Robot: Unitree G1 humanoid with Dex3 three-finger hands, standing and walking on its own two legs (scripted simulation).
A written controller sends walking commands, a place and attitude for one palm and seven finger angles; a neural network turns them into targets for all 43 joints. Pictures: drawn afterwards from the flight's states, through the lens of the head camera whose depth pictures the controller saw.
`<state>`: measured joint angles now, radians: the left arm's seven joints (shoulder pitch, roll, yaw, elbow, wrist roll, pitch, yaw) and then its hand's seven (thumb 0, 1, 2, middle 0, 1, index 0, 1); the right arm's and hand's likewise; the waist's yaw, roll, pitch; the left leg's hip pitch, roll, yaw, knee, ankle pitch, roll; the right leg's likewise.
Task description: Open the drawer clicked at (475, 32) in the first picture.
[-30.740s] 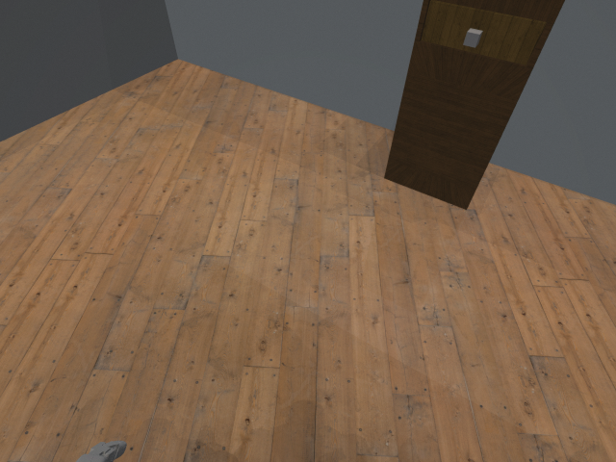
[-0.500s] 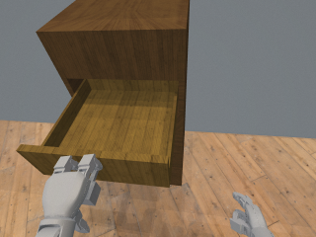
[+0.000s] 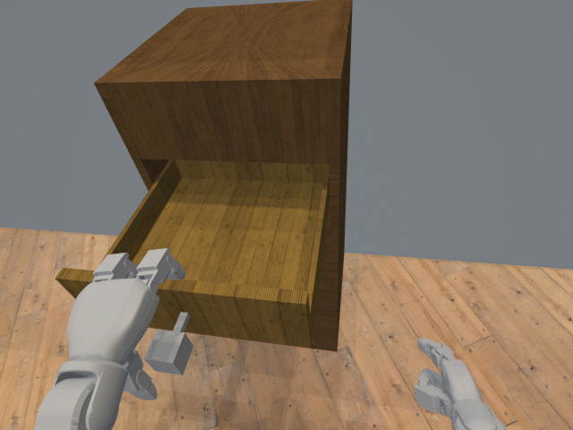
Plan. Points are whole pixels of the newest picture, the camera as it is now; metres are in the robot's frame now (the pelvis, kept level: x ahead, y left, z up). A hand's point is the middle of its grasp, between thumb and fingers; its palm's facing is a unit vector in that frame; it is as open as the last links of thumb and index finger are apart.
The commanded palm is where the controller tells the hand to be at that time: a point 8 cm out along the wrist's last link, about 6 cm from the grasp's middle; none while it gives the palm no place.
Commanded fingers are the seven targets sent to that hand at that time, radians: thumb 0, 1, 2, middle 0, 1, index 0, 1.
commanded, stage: lift the hand off the handle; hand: left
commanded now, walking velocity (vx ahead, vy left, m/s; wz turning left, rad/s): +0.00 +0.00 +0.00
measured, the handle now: (175, 338) +0.23 +0.22 +0.00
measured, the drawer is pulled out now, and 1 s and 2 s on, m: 0.30 0.30 0.30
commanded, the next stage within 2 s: draw the hand back to the body in 0.52 s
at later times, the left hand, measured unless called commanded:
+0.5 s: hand (123, 293) +0.21 +0.21 +0.17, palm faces +0.16 -0.09 -0.98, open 13.8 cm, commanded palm +0.17 +0.21 +0.21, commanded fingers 0.00 -0.50 0.30 -0.30 -1.20 -0.30 -1.20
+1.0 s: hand (98, 315) +0.19 +0.24 +0.15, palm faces +0.11 -0.10 -0.99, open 13.8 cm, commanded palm +0.15 +0.24 +0.21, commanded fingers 0.00 -0.50 0.30 -0.30 -1.20 -0.30 -1.20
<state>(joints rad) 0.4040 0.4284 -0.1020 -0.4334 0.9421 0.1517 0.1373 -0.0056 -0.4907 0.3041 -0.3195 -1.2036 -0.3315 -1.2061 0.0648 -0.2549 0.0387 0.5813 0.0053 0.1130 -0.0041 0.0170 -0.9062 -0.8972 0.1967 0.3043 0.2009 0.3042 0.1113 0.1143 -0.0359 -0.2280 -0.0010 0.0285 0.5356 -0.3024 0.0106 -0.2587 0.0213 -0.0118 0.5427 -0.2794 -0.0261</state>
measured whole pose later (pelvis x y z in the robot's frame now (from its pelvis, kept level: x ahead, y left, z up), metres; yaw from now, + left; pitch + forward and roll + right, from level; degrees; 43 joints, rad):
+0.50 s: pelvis -0.01 +0.00 +0.01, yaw +1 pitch -3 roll +0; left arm 0.28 0.53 -0.02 -0.52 0.83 0.16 -0.03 -0.01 -0.49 0.30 -0.32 -1.20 -0.32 -1.20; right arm 0.05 -0.28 0.05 0.59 0.03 0.11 -0.01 0.02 -0.91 -0.90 0.20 0.30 0.20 0.30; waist 0.11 0.14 0.00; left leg -0.14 -0.01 0.02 0.44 -0.24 0.01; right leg -0.17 0.02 -0.02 0.45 -0.22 -0.03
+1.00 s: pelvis -0.01 +0.00 +0.01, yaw +1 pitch -2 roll +0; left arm 0.42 0.55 0.08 -0.55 0.79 0.10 -0.02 -0.01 -0.49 0.30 -0.32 -1.20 -0.32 -1.20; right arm 0.09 -0.28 0.05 0.56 0.03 0.09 0.00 0.02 -0.91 -0.90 0.20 0.30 0.20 0.30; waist 0.11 0.13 -0.01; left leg -0.19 -0.01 0.01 0.47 -0.26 0.01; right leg -0.20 0.01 -0.03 0.46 -0.24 -0.02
